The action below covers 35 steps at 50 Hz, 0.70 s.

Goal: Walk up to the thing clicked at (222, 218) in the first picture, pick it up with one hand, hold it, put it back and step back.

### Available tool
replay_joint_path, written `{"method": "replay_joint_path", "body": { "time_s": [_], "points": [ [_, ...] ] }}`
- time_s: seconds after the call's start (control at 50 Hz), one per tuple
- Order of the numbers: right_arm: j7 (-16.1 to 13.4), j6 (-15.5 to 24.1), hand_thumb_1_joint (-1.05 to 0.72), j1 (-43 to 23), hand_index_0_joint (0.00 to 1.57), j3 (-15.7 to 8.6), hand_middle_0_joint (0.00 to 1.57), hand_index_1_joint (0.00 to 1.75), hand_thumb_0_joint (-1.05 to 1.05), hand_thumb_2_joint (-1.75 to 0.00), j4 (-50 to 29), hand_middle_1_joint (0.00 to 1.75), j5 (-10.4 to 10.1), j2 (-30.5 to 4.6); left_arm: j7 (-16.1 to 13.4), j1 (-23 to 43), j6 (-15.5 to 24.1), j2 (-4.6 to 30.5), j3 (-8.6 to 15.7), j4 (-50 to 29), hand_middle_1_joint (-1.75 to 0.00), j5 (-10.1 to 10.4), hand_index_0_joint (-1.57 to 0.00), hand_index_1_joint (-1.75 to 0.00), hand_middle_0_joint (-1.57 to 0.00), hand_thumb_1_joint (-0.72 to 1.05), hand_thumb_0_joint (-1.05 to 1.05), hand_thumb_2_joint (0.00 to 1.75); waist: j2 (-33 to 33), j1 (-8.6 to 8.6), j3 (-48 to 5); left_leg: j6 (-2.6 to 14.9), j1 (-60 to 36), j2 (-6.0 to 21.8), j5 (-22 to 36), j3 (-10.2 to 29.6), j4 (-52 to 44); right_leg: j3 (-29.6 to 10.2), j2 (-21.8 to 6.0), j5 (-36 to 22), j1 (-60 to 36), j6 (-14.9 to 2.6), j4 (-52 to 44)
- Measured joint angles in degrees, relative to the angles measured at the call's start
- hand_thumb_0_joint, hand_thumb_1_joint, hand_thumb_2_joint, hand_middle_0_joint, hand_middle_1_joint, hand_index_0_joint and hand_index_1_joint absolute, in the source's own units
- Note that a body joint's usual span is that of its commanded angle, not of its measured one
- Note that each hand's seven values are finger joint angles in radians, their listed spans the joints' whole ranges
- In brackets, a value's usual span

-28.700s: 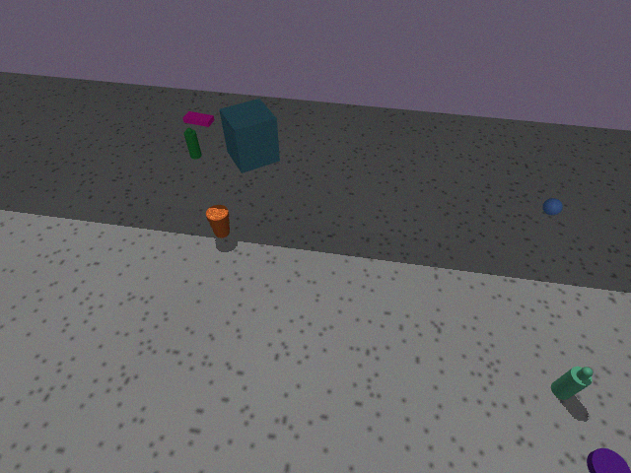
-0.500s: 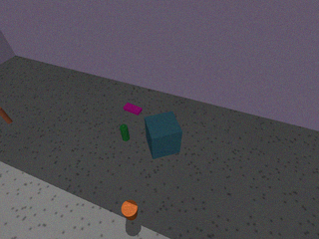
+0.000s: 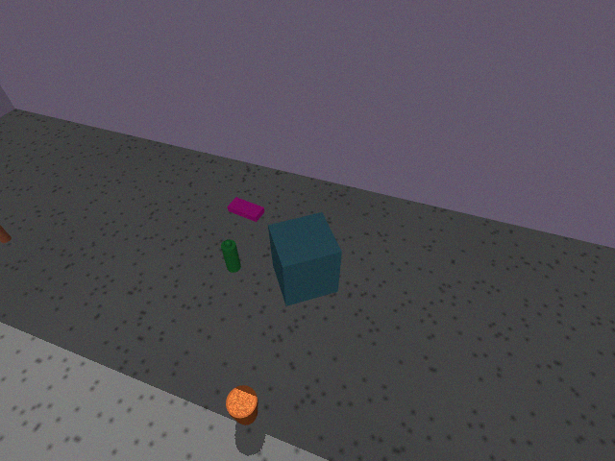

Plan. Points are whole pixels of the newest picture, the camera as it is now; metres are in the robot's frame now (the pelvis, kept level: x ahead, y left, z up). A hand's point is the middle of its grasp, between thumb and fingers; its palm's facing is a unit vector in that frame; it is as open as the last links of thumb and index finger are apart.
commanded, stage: stand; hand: left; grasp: from the side
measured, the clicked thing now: (244, 408) +0.40 +0.21 -0.72
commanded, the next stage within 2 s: step back in 0.80 s
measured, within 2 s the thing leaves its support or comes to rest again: neither
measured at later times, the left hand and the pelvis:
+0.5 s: hand out of the picture +0.08 +0.24 -0.16, palm faces -0.02 -0.94 -0.34, open 7.3 cm; pelvis +0.01 +0.00 +0.00, yaw -1 degrees
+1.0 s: hand out of the picture +0.09 +0.28 -0.16, palm faces -0.05 -0.93 -0.38, open 7.3 cm; pelvis -0.02 +0.02 -0.01, yaw -2 degrees
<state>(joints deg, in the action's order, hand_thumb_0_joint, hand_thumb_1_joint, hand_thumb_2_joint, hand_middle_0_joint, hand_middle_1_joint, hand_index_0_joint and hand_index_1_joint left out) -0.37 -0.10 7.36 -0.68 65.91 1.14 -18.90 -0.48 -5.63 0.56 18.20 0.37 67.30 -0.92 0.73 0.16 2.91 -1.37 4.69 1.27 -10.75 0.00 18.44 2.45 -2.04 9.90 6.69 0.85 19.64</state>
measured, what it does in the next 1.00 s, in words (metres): stands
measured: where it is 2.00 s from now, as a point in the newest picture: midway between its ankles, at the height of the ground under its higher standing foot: outside the picture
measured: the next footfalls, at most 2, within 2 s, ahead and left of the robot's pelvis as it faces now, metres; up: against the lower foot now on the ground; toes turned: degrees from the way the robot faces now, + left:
right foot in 1.48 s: -0.11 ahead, -0.09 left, +0.00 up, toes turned -2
left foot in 1.82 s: -0.17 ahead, +0.16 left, +0.00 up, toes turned -5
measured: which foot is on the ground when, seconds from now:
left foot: down 0.00-1.00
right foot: down 0.00-1.00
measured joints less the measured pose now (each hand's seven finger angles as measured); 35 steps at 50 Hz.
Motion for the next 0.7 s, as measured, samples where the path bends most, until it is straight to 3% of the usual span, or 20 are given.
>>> {"method": "replay_joint_path", "body": {
  "time_s": [0.7],
  "points": [
    [0.30,0.40,-0.91,-0.54,0.20,0.30,0.21,0.30,0.00,-0.90,-0.11,0.30,-0.27,-0.47,0.35,-0.26,0.12,0.58,-0.23,-1.00,-0.30,0.50,-0.21,-0.30,-0.20,0.91,0.00,0.90,-0.22,-0.15,-0.28,-0.25,-0.69,0.47,-0.32,-0.88,-1.06,-0.82,0.51,0.27,-0.04,-0.19,-0.52]
  ]
}}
